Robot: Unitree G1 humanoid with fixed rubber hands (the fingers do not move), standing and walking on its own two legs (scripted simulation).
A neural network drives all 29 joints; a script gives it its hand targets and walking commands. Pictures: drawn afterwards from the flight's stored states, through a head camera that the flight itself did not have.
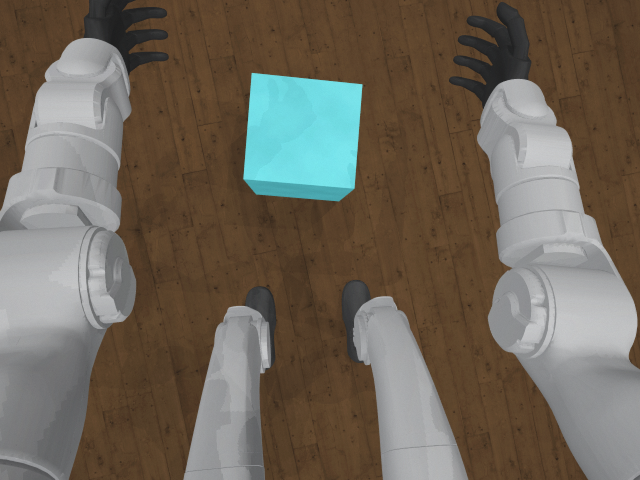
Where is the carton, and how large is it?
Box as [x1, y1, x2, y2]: [243, 73, 361, 200]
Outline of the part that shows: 252,73 243,177 244,180 257,194 328,200 339,200 354,188 361,84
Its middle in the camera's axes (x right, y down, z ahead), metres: -0.03 -0.20 +0.85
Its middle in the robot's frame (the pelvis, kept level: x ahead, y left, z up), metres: +0.55 -0.01 -0.53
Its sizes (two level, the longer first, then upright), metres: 0.210 0.200 0.250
